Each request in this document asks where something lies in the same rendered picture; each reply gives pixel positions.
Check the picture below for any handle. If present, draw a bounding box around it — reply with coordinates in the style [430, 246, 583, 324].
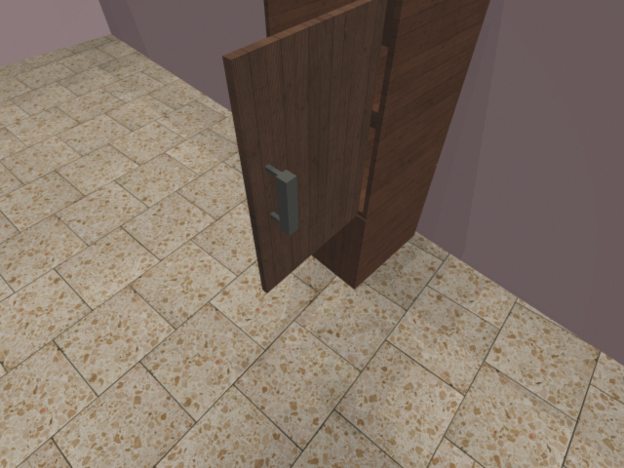
[264, 164, 298, 236]

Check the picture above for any cupboard door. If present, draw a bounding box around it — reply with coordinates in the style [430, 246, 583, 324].
[222, 0, 388, 293]

